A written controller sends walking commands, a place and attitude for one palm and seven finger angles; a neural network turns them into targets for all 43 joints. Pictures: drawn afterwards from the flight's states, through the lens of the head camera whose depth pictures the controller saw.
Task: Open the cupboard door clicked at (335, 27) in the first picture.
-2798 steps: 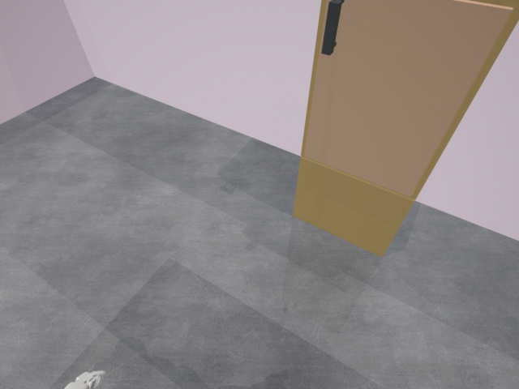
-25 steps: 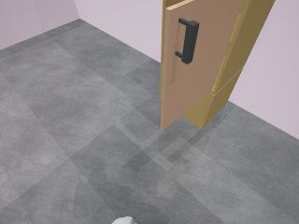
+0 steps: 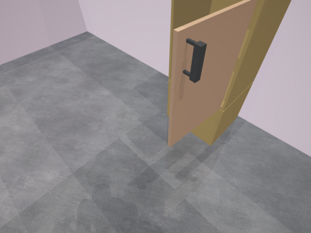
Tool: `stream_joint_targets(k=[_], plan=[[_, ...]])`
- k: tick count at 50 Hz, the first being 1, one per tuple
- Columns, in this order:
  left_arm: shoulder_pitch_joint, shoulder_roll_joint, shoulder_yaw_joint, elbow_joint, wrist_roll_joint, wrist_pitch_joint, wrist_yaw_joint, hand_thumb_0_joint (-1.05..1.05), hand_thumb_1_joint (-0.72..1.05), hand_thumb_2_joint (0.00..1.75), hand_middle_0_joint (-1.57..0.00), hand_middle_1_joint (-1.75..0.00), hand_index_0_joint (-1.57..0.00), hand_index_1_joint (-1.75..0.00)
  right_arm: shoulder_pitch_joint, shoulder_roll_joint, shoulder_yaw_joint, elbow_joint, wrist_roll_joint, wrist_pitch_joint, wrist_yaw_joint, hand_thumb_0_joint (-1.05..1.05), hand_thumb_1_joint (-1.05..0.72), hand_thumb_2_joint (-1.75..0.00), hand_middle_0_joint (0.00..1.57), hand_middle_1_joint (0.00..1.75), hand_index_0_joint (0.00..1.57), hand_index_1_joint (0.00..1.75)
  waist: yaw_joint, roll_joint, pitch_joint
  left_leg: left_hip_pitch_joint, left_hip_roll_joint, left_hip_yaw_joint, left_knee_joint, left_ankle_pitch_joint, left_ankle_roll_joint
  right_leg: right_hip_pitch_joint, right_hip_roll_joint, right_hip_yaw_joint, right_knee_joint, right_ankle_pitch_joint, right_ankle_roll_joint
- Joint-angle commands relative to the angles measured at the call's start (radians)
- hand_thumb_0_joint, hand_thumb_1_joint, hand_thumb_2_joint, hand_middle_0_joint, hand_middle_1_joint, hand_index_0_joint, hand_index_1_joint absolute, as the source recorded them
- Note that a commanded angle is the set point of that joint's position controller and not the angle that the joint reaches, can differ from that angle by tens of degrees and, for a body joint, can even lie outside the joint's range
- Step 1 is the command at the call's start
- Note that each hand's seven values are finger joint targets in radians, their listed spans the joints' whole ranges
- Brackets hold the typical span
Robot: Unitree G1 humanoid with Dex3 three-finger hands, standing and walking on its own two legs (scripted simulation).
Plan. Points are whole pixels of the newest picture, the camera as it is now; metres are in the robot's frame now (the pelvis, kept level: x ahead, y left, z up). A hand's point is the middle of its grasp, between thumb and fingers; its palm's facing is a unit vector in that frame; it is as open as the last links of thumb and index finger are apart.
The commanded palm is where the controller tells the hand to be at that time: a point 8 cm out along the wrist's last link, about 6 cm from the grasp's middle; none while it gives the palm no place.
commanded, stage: let the arm hang, fingers relaxed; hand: left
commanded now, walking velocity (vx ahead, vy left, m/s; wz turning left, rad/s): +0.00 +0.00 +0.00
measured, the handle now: (192, 60) +0.58 -0.09 +0.15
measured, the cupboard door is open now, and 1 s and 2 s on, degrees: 85 85 85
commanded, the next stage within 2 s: look to check the result in 0.20 s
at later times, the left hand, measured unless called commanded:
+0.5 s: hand out of the picture -0.01 +0.15 -0.17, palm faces +0.05 -0.98 -0.17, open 7.3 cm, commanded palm none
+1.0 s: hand out of the picture +0.00 +0.16 -0.18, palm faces +0.05 -0.98 -0.18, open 7.3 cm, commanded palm none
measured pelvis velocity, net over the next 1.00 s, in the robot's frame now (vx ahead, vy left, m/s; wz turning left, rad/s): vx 0.01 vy -0.01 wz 0.00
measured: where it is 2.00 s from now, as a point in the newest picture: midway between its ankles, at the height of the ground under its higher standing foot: outside the picture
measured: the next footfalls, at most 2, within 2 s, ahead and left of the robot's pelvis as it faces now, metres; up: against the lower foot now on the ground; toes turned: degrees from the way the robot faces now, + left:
none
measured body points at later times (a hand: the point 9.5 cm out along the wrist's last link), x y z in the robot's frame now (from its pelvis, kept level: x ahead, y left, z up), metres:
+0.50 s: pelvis +0.00 -0.01 +0.00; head +0.02 -0.02 +0.45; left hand -0.01 +0.20 -0.16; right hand -0.02 -0.21 -0.17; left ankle -0.01 +0.11 -0.74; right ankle -0.01 -0.11 -0.74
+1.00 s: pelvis +0.01 -0.01 +0.00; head +0.02 -0.01 +0.45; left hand +0.00 +0.21 -0.16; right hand -0.01 -0.21 -0.17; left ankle -0.01 +0.11 -0.74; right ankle -0.01 -0.11 -0.74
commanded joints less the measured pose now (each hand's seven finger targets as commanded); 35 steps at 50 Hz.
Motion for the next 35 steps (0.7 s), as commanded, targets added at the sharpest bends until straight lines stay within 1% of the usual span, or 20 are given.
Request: stream_joint_targets(k=[1, 2, 4, 7, 8, 10, 11, 12, 14, 17, 19, 23, 24, 25, 26, 27, 29, 31, 32, 35], plan=[[0.070, 0.099, 0.014, -0.013, 0.001, -0.019, 0.002, 0.00, 0.90, 0.90, -0.20, -0.30, -0.20, -0.30, 0.083, -0.068, -0.011, -0.007, -0.005, -0.011, -0.004, 0.00, -0.90, -0.90, 0.20, 0.30, 0.20, 0.30, 0.000, -0.028, 0.024, -0.020, 0.096, -0.075, -0.067, 0.157, 0.018, -0.016, -0.090, 0.091, -0.093, 0.130, -0.029], [0.076, 0.101, 0.016, -0.013, 0.001, -0.020, 0.004, 0.00, 0.90, 0.90, -0.20, -0.30, -0.20, -0.30, 0.082, -0.068, -0.013, -0.006, -0.002, -0.010, -0.005, 0.00, -0.90, -0.90, 0.20, 0.30, 0.20, 0.30, 0.003, -0.039, 0.022, -0.018, 0.097, -0.073, -0.062, 0.162, 0.018, -0.014, -0.091, 0.085, -0.097, 0.137, -0.029], [0.074, 0.097, 0.014, -0.009, 0.001, -0.020, 0.003, 0.00, 0.90, 0.90, -0.20, -0.30, -0.20, -0.30, 0.087, -0.066, -0.011, -0.001, -0.005, -0.010, -0.005, 0.00, -0.90, -0.90, 0.20, 0.30, 0.20, 0.30, 0.000, -0.029, 0.036, -0.025, 0.095, -0.071, -0.067, 0.148, 0.015, -0.019, -0.091, 0.088, -0.098, 0.123, -0.028], [0.087, 0.093, 0.014, -0.008, 0.001, -0.021, 0.005, 0.00, 0.90, 0.90, -0.20, -0.30, -0.20, -0.30, 0.085, -0.063, -0.012, 0.001, -0.002, -0.009, -0.005, 0.00, -0.90, -0.90, 0.20, 0.30, 0.20, 0.30, 0.004, -0.035, 0.037, -0.016, 0.095, -0.071, -0.060, 0.147, 0.017, -0.026, -0.089, 0.087, -0.104, 0.122, -0.030], [0.083, 0.094, 0.015, -0.007, 0.001, -0.021, 0.005, 0.00, 0.90, 0.90, -0.20, -0.30, -0.20, -0.30, 0.093, -0.059, -0.012, 0.004, -0.004, -0.008, -0.005, 0.00, -0.90, -0.90, 0.20, 0.30, 0.20, 0.30, -0.001, -0.035, 0.042, -0.027, 0.094, -0.069, -0.061, 0.147, 0.014, -0.021, -0.091, 0.087, -0.103, 0.122, -0.030], [0.090, 0.086, 0.014, -0.006, 0.000, -0.021, 0.005, 0.00, 0.90, 0.90, -0.20, -0.30, -0.20, -0.30, 0.093, -0.057, -0.012, 0.006, -0.005, -0.008, -0.005, 0.00, -0.90, -0.90, 0.20, 0.30, 0.20, 0.30, 0.000, -0.037, 0.041, -0.021, 0.093, -0.069, -0.063, 0.140, 0.015, -0.026, -0.091, 0.090, -0.105, 0.114, -0.030], [0.093, 0.083, 0.013, -0.005, 0.000, -0.022, 0.005, 0.00, 0.90, 0.90, -0.20, -0.30, -0.20, -0.30, 0.093, -0.055, -0.012, 0.007, -0.005, -0.008, -0.006, 0.00, -0.90, -0.90, 0.20, 0.30, 0.20, 0.30, 0.000, -0.026, 0.049, -0.020, 0.093, -0.068, -0.061, 0.142, 0.014, -0.031, -0.089, 0.092, -0.106, 0.118, -0.031], [0.097, 0.090, 0.014, -0.005, 0.000, -0.022, 0.006, 0.00, 0.90, 0.90, -0.20, -0.30, -0.20, -0.30, 0.094, -0.055, -0.012, 0.006, -0.002, -0.007, -0.006, 0.00, -0.90, -0.90, 0.20, 0.30, 0.20, 0.30, 0.003, -0.039, 0.041, -0.014, 0.094, -0.068, -0.057, 0.140, 0.016, -0.030, -0.089, 0.087, -0.109, 0.115, -0.031], [0.091, 0.084, 0.014, -0.006, 0.000, -0.022, 0.006, 0.00, 0.90, 0.90, -0.20, -0.30, -0.20, -0.30, 0.103, -0.052, -0.012, 0.009, -0.005, -0.006, -0.006, 0.00, -0.90, -0.90, 0.20, 0.30, 0.20, 0.30, -0.002, -0.035, 0.047, -0.026, 0.093, -0.067, -0.062, 0.127, 0.013, -0.029, -0.088, 0.090, -0.108, 0.097, -0.030], [0.099, 0.084, 0.016, -0.007, 0.000, -0.023, 0.007, 0.00, 0.90, 0.90, -0.20, -0.30, -0.20, -0.30, 0.106, -0.049, -0.011, 0.008, -0.003, -0.006, -0.006, 0.00, -0.90, -0.90, 0.20, 0.30, 0.20, 0.30, 0.001, -0.036, 0.042, -0.024, 0.094, -0.067, -0.057, 0.131, 0.014, -0.025, -0.087, 0.086, -0.110, 0.100, -0.031], [0.101, 0.080, 0.017, -0.006, -0.001, -0.023, 0.006, 0.00, 0.90, 0.90, -0.20, -0.30, -0.20, -0.30, 0.107, -0.047, -0.011, 0.009, -0.005, -0.009, -0.007, 0.00, -0.90, -0.90, 0.20, 0.30, 0.20, 0.30, 0.001, -0.023, 0.030, -0.021, 0.094, -0.066, -0.057, 0.142, 0.014, -0.019, -0.089, 0.087, -0.103, 0.113, -0.031], [0.103, 0.077, 0.016, -0.006, 0.000, -0.023, 0.007, 0.00, 0.90, 0.90, -0.20, -0.30, -0.20, -0.30, 0.107, -0.045, -0.012, 0.008, -0.004, -0.009, -0.008, 0.00, -0.90, -0.90, 0.20, 0.30, 0.20, 0.30, 0.000, -0.027, 0.038, -0.018, 0.096, -0.067, -0.056, 0.147, 0.015, -0.023, -0.089, 0.088, -0.102, 0.126, -0.031], [0.099, 0.078, 0.017, -0.006, 0.001, -0.023, 0.007, 0.00, 0.90, 0.90, -0.20, -0.30, -0.20, -0.30, 0.112, -0.044, -0.012, 0.011, -0.004, -0.009, -0.008, 0.00, -0.90, -0.90, 0.20, 0.30, 0.20, 0.30, -0.001, -0.037, 0.039, -0.024, 0.097, -0.067, -0.058, 0.147, 0.014, -0.018, -0.088, 0.086, -0.100, 0.128, -0.030], [0.101, 0.075, 0.016, -0.006, 0.000, -0.023, 0.007, 0.00, 0.90, 0.90, -0.20, -0.30, -0.20, -0.30, 0.109, -0.045, -0.012, 0.010, -0.004, -0.008, -0.008, 0.00, -0.90, -0.90, 0.20, 0.30, 0.20, 0.30, 0.001, -0.031, 0.048, -0.024, 0.095, -0.067, -0.058, 0.146, 0.014, -0.024, -0.087, 0.085, -0.101, 0.127, -0.030], [0.103, 0.073, 0.017, -0.007, 0.000, -0.023, 0.007, 0.00, 0.90, 0.90, -0.20, -0.30, -0.20, -0.30, 0.111, -0.046, -0.013, 0.008, -0.005, -0.009, -0.008, 0.00, -0.90, -0.90, 0.20, 0.30, 0.20, 0.30, -0.001, -0.037, 0.039, -0.020, 0.097, -0.067, -0.059, 0.143, 0.015, -0.023, -0.086, 0.087, -0.101, 0.120, -0.030], [0.105, 0.077, 0.018, -0.006, 0.001, -0.023, 0.007, 0.00, 0.90, 0.90, -0.20, -0.30, -0.20, -0.30, 0.108, -0.043, -0.012, 0.009, -0.002, -0.008, -0.008, 0.00, -0.90, -0.90, 0.20, 0.30, 0.20, 0.30, 0.003, -0.042, 0.045, -0.022, 0.097, -0.065, -0.055, 0.142, 0.016, -0.024, -0.086, 0.081, -0.105, 0.120, -0.029], [0.101, 0.075, 0.018, -0.008, 0.000, -0.023, 0.007, 0.00, 0.90, 0.90, -0.20, -0.30, -0.20, -0.30, 0.110, -0.044, -0.012, 0.010, -0.005, -0.009, -0.008, 0.00, -0.90, -0.90, 0.20, 0.30, 0.20, 0.30, 0.000, -0.026, 0.045, -0.023, 0.096, -0.065, -0.058, 0.147, 0.014, -0.021, -0.088, 0.085, -0.100, 0.128, -0.030], [0.102, 0.075, 0.018, -0.008, 0.000, -0.023, 0.007, 0.00, 0.90, 0.90, -0.20, -0.30, -0.20, -0.30, 0.109, -0.045, -0.012, 0.008, -0.005, -0.010, -0.009, 0.00, -0.90, -0.90, 0.20, 0.30, 0.20, 0.30, 0.000, -0.027, 0.042, -0.020, 0.098, -0.067, -0.059, 0.154, 0.015, -0.020, -0.087, 0.086, -0.099, 0.137, -0.029], [0.103, 0.079, 0.019, -0.009, 0.001, -0.024, 0.007, 0.00, 0.90, 0.90, -0.20, -0.30, -0.20, -0.30, 0.111, -0.044, -0.012, 0.006, -0.002, -0.009, -0.009, 0.00, -0.90, -0.90, 0.20, 0.30, 0.20, 0.30, 0.002, -0.042, 0.038, -0.021, 0.099, -0.066, -0.055, 0.156, 0.016, -0.012, -0.086, 0.080, -0.100, 0.145, -0.030], [0.103, 0.075, 0.018, -0.010, 0.000, -0.023, 0.007, 0.00, 0.90, 0.90, -0.20, -0.30, -0.20, -0.30, 0.104, -0.045, -0.013, 0.007, -0.005, -0.010, -0.009, 0.00, -0.90, -0.90, 0.20, 0.30, 0.20, 0.30, 0.003, -0.029, 0.045, -0.019, 0.097, -0.069, -0.060, 0.156, 0.016, -0.020, -0.088, 0.083, -0.099, 0.139, -0.028]])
